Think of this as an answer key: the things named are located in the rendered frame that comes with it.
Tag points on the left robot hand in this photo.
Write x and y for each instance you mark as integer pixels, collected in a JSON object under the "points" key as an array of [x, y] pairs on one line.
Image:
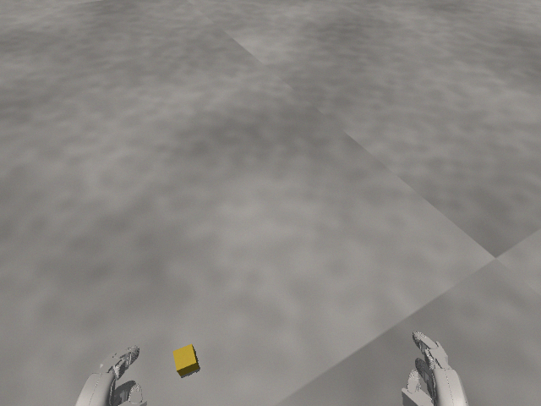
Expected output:
{"points": [[99, 388]]}

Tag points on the cube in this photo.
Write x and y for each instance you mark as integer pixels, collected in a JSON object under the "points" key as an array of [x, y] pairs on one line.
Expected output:
{"points": [[185, 360]]}

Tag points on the right robot hand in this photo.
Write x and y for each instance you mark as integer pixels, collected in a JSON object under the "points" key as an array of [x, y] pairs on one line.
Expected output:
{"points": [[443, 383]]}

